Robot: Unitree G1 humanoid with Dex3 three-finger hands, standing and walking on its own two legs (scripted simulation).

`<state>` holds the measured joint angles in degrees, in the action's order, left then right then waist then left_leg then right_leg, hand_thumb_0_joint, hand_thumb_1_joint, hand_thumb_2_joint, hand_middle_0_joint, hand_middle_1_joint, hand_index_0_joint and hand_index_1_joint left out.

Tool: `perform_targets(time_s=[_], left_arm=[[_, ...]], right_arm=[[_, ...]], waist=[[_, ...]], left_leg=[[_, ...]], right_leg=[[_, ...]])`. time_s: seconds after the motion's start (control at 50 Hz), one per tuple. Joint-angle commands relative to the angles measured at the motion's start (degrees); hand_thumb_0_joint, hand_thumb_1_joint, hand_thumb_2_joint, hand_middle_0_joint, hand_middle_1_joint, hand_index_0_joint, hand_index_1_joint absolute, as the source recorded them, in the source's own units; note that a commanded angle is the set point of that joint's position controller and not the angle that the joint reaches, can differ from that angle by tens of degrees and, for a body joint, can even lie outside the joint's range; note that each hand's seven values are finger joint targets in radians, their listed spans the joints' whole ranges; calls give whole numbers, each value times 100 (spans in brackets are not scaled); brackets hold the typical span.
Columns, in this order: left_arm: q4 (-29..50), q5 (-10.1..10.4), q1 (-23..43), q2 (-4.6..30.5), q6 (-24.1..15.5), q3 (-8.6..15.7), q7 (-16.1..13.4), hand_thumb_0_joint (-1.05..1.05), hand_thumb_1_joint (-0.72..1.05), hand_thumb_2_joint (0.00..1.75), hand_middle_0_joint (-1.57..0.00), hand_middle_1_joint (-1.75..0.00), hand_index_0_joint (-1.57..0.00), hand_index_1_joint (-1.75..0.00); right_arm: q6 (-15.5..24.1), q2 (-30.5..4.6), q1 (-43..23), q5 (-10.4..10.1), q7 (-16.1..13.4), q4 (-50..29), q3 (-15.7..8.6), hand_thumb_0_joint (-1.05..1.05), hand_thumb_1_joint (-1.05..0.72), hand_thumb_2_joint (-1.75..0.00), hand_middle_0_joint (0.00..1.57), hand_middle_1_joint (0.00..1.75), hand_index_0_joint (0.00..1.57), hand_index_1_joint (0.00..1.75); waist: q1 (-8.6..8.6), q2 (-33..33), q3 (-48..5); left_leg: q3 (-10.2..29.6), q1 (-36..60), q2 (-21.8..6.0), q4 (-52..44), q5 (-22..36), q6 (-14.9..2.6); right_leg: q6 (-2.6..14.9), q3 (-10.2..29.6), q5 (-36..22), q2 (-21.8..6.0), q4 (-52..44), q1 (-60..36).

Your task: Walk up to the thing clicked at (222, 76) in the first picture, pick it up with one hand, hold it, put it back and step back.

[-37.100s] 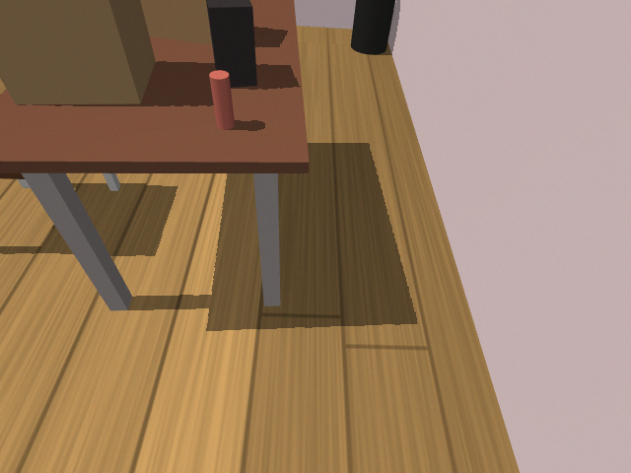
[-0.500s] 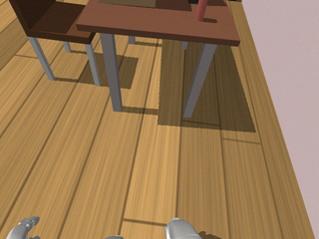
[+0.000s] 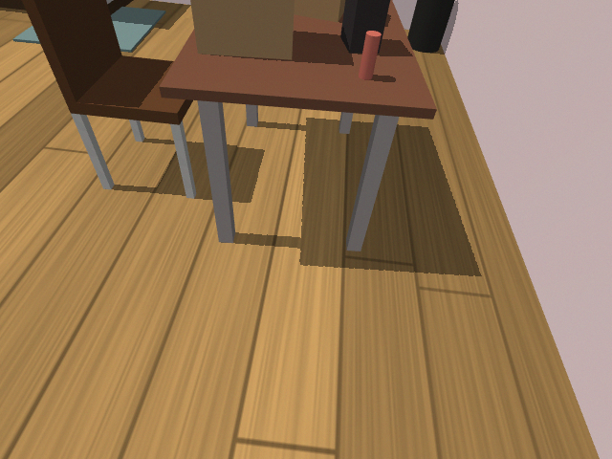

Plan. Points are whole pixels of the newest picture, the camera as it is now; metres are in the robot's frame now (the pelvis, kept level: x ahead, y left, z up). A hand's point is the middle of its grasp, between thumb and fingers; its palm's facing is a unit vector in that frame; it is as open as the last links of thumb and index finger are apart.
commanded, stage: step back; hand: right
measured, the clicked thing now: (369, 56) +1.15 -0.18 +0.03
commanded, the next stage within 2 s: stand in 0.56 s
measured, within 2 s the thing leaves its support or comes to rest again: neither
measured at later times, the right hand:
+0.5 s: hand out of the picture +0.14 -0.26 -0.15, palm faces -0.04 +0.93 -0.36, open 7.4 cm
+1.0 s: hand out of the picture +0.12 -0.24 -0.13, palm faces -0.02 +0.94 -0.33, open 7.4 cm
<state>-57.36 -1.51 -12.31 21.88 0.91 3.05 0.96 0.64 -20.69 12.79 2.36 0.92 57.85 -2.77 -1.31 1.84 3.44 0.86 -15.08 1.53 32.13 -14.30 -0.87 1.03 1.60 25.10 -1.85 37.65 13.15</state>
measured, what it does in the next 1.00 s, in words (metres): stands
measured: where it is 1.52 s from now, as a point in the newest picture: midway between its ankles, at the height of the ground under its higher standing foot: outside the picture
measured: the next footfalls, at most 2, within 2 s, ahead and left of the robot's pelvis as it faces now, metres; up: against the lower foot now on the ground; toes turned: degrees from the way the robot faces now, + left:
none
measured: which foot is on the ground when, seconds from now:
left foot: down 0.00-1.00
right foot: down 0.00-1.00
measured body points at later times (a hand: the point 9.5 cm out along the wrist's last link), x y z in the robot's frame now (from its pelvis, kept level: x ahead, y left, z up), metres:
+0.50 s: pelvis +0.03 -0.01 +0.00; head +0.05 +0.00 +0.45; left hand +0.13 +0.31 -0.12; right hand +0.14 -0.31 -0.12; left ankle +0.04 +0.12 -0.73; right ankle +0.00 -0.13 -0.73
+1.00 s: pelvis +0.01 +0.00 +0.02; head +0.01 +0.01 +0.47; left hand +0.09 +0.30 -0.12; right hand +0.12 -0.29 -0.11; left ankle +0.04 +0.11 -0.73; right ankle +0.00 -0.13 -0.73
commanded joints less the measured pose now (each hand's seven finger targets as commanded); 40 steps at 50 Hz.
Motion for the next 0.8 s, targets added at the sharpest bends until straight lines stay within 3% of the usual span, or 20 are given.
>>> perform_targets(time_s=[0.0, 0.04, 0.06, 0.1, 0.12, 0.16, 0.2, 0.24, 0.26, 0.3, 0.38, 0.42, 0.46, 0.5, 0.52, 0.54, 0.56, 0.58, 0.68, 0.78], left_arm=[[315, 75, 197, 967, -256, 219, -57, 0, 90, 90, -20, -30, -20, -30], [168, 28, 116, 1012, -322, 253, -86, 0, 90, 90, -20, -30, -20, -30], [151, 7, 159, 1149, -335, 271, -97, 0, 90, 90, -20, -30, -20, -30], [161, -35, 336, 1426, -340, 317, -86, 0, 90, 90, -20, -30, -20, -30], [162, -40, 379, 1455, -338, 309, -89, 0, 90, 90, -20, -30, -20, -30], [223, -23, 628, 1448, -348, 310, -112, 0, 90, 90, -20, -30, -20, -30], [245, -10, 813, 1362, -348, 272, -106, 0, 90, 90, -20, -30, -20, -30], [235, 47, 834, 1176, -340, 244, -117, 0, 90, 90, -20, -30, -20, -30], [221, 72, 789, 1116, -334, 246, -132, 0, 90, 90, -20, -30, -20, -30], [184, 83, 817, 1093, -330, 237, -147, 0, 90, 90, -20, -30, -20, -30], [109, 71, 796, 1049, -291, 202, -154, 0, 90, 90, -20, -30, -20, -30], [43, 60, 686, 1144, -308, 215, -161, 0, 90, 90, -20, -30, -20, -30], [-34, 36, 484, 1390, -327, 283, -190, 0, 90, 90, -20, -30, -20, -30], [45, 32, 703, 1476, -316, 292, -209, 0, 90, 90, -20, -30, -20, -30], [79, 33, 797, 1440, -309, 279, -216, 0, 90, 90, -20, -30, -20, -30], [37, 88, 905, 1233, -312, 135, -209, 0, 90, 90, -20, -30, -20, -30], [50, 140, 937, 1092, -302, 107, -217, 0, 90, 90, -20, -30, -20, -30], [37, 176, 893, 994, -278, 59, -235, 0, 90, 90, -20, -30, -20, -30], [-84, 172, 937, 995, -262, 32, -217, 0, 90, 90, -20, -30, -20, -30], [-291, 116, 968, 971, -270, -45, -172, 0, 90, 90, -20, -30, -20, -30]], right_arm=[[235, -1525, -658, -44, -104, -535, -306, 0, -90, -90, 20, 30, 20, 30], [183, -1261, -745, -116, -84, -488, -205, 0, -90, -90, 20, 30, 20, 30], [168, -1134, -724, -152, -85, -492, -188, 0, -90, -90, 20, 30, 20, 30], [143, -1156, -660, -118, -84, -442, -215, 0, -90, -90, 20, 30, 20, 30], [149, -1140, -651, -97, -89, -380, -212, 0, -90, -90, 20, 30, 20, 30], [189, -1029, -516, -95, -96, -292, -170, 0, -90, -90, 20, 30, 20, 30], [229, -1039, -391, -99, -93, -206, -170, 0, -90, -90, 20, 30, 20, 30], [279, -1147, -403, -97, -99, -171, -207, 0, -90, -90, 20, 30, 20, 30], [294, -1196, -406, -115, -104, -178, -206, 0, -90, -90, 20, 30, 20, 30], [285, -1239, -426, -148, -128, -160, -216, 0, -90, -90, 20, 30, 20, 30], [204, -1295, -736, -146, -162, -224, -248, 0, -90, -90, 20, 30, 20, 30], [178, -1189, -882, -145, -168, -256, -217, 0, -90, -90, 20, 30, 20, 30], [148, -1067, -1025, -139, -172, -301, -197, 0, -90, -90, 20, 30, 20, 30], [131, -918, -968, -123, -183, -264, -148, 0, -90, -90, 20, 30, 20, 30], [128, -921, -950, -110, -168, -234, -158, 0, -90, -90, 20, 30, 20, 30], [128, -979, -1015, -179, -164, -252, -113, 0, -90, -90, 20, 30, 20, 30], [167, -1036, -850, -174, -152, -188, -132, 0, -90, -90, 20, 30, 20, 30], [178, -1179, -892, -163, -156, -136, -147, 0, -90, -90, 20, 30, 20, 30], [142, -1176, -1093, -206, -204, -85, -81, 0, -90, -90, 20, 30, 20, 30], [110, -1088, -1363, -240, -165, 36, -19, 0, -90, -90, 20, 30, 20, 30]], waist=[[-65, -1014, -99], [-159, -1014, -385], [-121, -716, -459], [-10, -259, -99], [12, -102, 0], [80, 215, 82], [164, 255, -44], [103, -6, -389], [50, -157, -542], [17, -320, -761], [-67, -716, -695], [-115, -465, -750], [-159, -28, -665], [-90, 178, -547], [-27, 223, -456], [85, 34, -273], [163, -23, -584], [98, 2, -687], [111, -439, -1082], [107, -332, -713]], left_leg=[[1699, -105, -1405, -1554, -996, -685], [1102, -392, -986, -1139, -251, -282], [888, -477, -742, -883, -323, -139], [589, -778, -399, -431, -1187, -37], [443, -748, -302, -218, -1055, -20], [256, -617, -265, -116, -262, -16], [365, -73, -368, -327, 393, -80], [717, 319, -705, -455, 1850, -275], [940, 453, -874, -465, 2348, -416], [1112, 671, -1028, -420, 2862, -561], [1145, 373, -1021, -488, 1974, -547], [755, -20, -743, -172, 1816, -360], [332, -484, -383, 446, 1495, -169], [149, -556, -278, 391, 820, -59], [104, -422, -303, 263, 729, -77], [458, 371, -530, -319, 1719, -83], [665, 980, -738, -467, 2975, -203], [699, 1099, -856, -336, 3569, -278], [591, 1298, -937, -716, 3483, -202], [563, 1156, -881, -1227, 2264, -98]], right_leg=[[120, -103, -194, 0, -739, 67], [160, 43, -855, -59, -1448, -843], [286, 410, -638, -234, -1567, -895], [557, 1012, 313, -685, -1791, -628], [669, 1236, 459, -917, -1932, -471], [768, 1183, -305, -1155, -1910, -394], [585, 715, -1082, -979, -1660, -136], [253, 94, -2005, -482, -1070, -352], [143, -89, -2165, -331, -822, -441], [100, -172, -2134, -257, -651, -483], [174, -197, -1498, -199, -713, -542], [267, 40, -1871, -389, -1006, -1013], [514, 573, -2425, -873, -1226, -1337], [772, 678, -3220, -1285, -1139, -1266], [738, 534, -3367, -1246, -1079, -1093], [477, 559, -3990, -1025, -1046, -435], [205, 224, -3971, -662, -908, -363], [43, 72, -3760, -480, -1074, -501], [-14, 51, -3370, -461, -1362, -1127], [-31, 118, -2675, -508, -1946, -1060]])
